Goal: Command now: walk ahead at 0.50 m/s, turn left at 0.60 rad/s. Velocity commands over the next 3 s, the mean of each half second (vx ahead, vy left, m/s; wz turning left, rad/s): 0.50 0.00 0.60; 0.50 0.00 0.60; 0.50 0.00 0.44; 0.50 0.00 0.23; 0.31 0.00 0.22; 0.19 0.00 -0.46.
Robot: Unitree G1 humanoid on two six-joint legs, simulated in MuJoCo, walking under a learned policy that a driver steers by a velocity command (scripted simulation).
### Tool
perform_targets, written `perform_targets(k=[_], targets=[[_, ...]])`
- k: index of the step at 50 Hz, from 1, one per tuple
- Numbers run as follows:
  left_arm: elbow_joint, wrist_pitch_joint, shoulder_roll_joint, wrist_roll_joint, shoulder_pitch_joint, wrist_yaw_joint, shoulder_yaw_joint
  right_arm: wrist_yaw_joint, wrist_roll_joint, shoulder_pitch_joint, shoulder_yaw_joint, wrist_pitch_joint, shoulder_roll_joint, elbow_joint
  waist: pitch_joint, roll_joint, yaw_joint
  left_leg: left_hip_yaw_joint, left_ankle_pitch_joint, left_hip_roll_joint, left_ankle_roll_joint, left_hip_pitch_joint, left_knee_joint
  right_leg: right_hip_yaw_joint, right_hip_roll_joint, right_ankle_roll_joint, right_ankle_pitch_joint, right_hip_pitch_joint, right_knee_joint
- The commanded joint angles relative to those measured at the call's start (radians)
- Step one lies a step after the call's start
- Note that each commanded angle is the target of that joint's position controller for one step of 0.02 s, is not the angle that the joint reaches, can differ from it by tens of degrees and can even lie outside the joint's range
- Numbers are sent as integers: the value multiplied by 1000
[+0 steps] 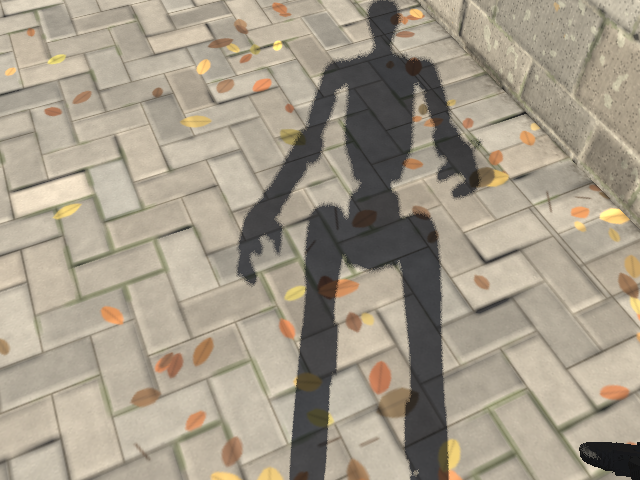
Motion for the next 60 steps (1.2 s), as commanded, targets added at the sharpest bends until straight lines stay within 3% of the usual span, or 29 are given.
perform_targets(k=[1, 2, 3, 4, 7, 12, 16, 19, 21, 22, 23, 24, 25, 26, 27, 29, 34, 38, 42, 45, 47, 48, 49, 50, 51, 52, 53, 55, 60], targets=[[-170, -79, 139, -34, -120, -20, 10, -5, -9, 290, -57, -29, -183, -5, -280, 102, -158, -678, -147, 325, 246, 784, -367, 181, 33, -43, 34, -707, 407], [-161, -83, 121, -16, -119, -12, 6, -5, -8, 227, -48, -35, -161, -6, -196, 3, -105, -571, -33, 281, 215, 626, -369, 182, -8, -42, 108, -652, 315], [-151, -78, 129, 8, -108, -7, 12, -9, -13, 169, -39, -37, -132, -15, -159, 7, -67, -490, 74, 246, 199, 512, -378, 184, -35, -32, 147, -584, 233], [-147, -66, 131, 14, -88, -9, 15, -14, -24, 137, -33, -37, -124, -28, -141, 35, -38, -453, 139, 224, 195, 432, -398, 187, -46, -23, 174, -525, 204], [-147, -40, 97, 28, -91, -7, 9, -31, -19, 138, -35, -43, -135, -13, -116, 31, -22, -374, 262, 193, 205, 315, -430, 159, -33, 23, 235, -485, 88], [-194, -40, 43, 23, -279, -15, -15, -54, -9, 202, -42, -33, -159, 28, -68, 58, -90, -289, 159, 116, 137, 243, -416, 144, 36, 50, 543, -422, -281], [-223, -54, 72, 6, -349, -30, -6, -56, 1, 262, -44, -25, -158, 65, -61, 78, -115, -373, 68, 147, 112, 296, -351, 171, 70, 29, 571, -364, -416], [-219, -65, 105, 2, -299, -34, 12, -60, -1, 257, -45, -15, -150, 72, -70, 122, -81, -456, 78, 173, 89, 363, -259, 177, 78, -10, 439, -300, -455], [-185, -75, 143, 16, -129, -25, 37, -57, -7, 243, -26, -13, -94, 62, -166, 111, 6, -416, 131, 99, 37, 318, -70, 183, 39, -71, 428, -34, -495], [-174, -75, 200, 28, 24, -16, 51, -56, -26, 263, -3, -14, -36, 43, -316, -22, 55, -321, -59, 27, -7, 184, 223, 365, -143, -129, 387, 231, -480], [-136, -61, 260, 34, 86, -25, 67, -56, 14, 398, 7, -23, -10, 16, -406, -385, -15, -224, -437, -74, -65, -167, 526, 864, -337, -283, 102, 483, -613], [-159, -57, 156, 10, 51, -29, 44, -60, 20, 371, -12, -21, -119, 49, -315, -236, 11, -252, -382, 5, -82, -272, 645, 887, -329, -259, -105, 430, -660], [-167, -49, 104, 8, 12, -22, 30, -59, 11, 258, -26, -16, -163, 37, -198, -144, 36, -220, -287, 37, -89, -293, 663, 713, -289, -218, -62, 313, -668], [-171, -43, 90, 19, -34, -19, 22, -60, 0, 208, -26, -11, -153, 29, -138, -76, 19, -193, -218, 70, -93, -254, 640, 586, -247, -198, 77, 196, -679], [-162, -40, 72, 23, -58, -17, 17, -57, -8, 175, -29, -11, -138, 18, -88, -74, 4, -192, -175, 97, -95, -235, 594, 495, -212, -197, 188, 113, -698], [-149, -47, 55, 25, -70, -11, 12, -47, 5, 189, -26, -3, -99, 17, -74, -122, -24, -172, -136, 132, -93, -168, 541, 364, -171, -190, 291, 37, -744], [-106, -54, 105, 18, -45, -7, 31, -39, -3, 115, -10, 7, -50, -12, -50, -80, -20, -148, -13, 154, -113, -237, 380, 193, -190, -224, 488, 59, -798], [-85, -40, 129, 13, -37, -1, 35, -13, -2, 11, 1, -8, -31, -27, -24, -69, 16, -85, 176, 140, -104, -184, 154, 39, -158, -189, 564, 79, -801], [-55, -20, 164, -5, 15, 1, 44, 12, 2, -88, 5, -10, -27, -65, 12, -66, 41, -25, 163, 117, -71, -152, 14, -29, -187, -167, 625, 161, -781], [-53, -1, 209, -22, 9, 8, 58, 18, -6, -42, -20, -3, -77, -72, -42, -105, -20, 45, 17, 39, -12, -18, -25, -84, -198, -140, 1049, 228, -619], [-61, 11, 202, -28, -10, 16, 54, 5, -4, 225, -71, 6, -161, -4, -185, -82, -174, 64, 59, -40, 57, 360, -108, -131, -154, -96, 1151, 118, -260], [-80, 6, 132, 10, 21, 16, 27, -18, 3, 365, -99, 18, -242, 30, -272, 67, -211, -177, 63, 106, 119, 666, -116, -127, -104, -52, 688, -156, 62], [-144, -23, 19, 31, 89, 2, -13, -16, 6, 302, -99, 3, -329, 5, -382, 279, -80, -769, -181, 330, 306, 906, -251, 20, 105, -6, -113, -550, 368], [-155, -55, 119, -6, -40, -10, 4, -8, 2, 323, -73, -15, -231, -11, -414, 139, -168, -840, -261, 350, 286, 905, -357, 190, 76, -22, -82, -653, 436], [-183, -72, 144, -33, -109, -16, 11, -5, -6, 291, -57, -30, -190, 3, -270, 107, -161, -702, -178, 325, 246, 795, -373, 180, 40, -40, 20, -708, 396], [-175, -81, 128, -18, -110, -9, 6, -6, -4, 234, -49, -37, -168, 2, -196, 24, -114, -591, -65, 281, 216, 651, -371, 180, -1, -44, 103, -657, 312], [-165, -80, 130, 8, -103, -4, 10, -9, -9, 173, -41, -38, -144, -6, -151, 13, -73, -507, 46, 243, 196, 531, -380, 181, -26, -33, 150, -592, 231], [-158, -59, 130, 18, -72, -6, 15, -17, -23, 122, -32, -41, -123, -20, -133, 46, -27, -448, 166, 210, 197, 407, -419, 183, -42, -11, 199, -502, 167], [-192, -34, 64, 30, -196, -6, -5, -49, -13, 177, -38, -41, -154, 26, -74, 42, -57, -318, 242, 139, 169, 277, -432, 149, 0, 51, 421, -485, -118]])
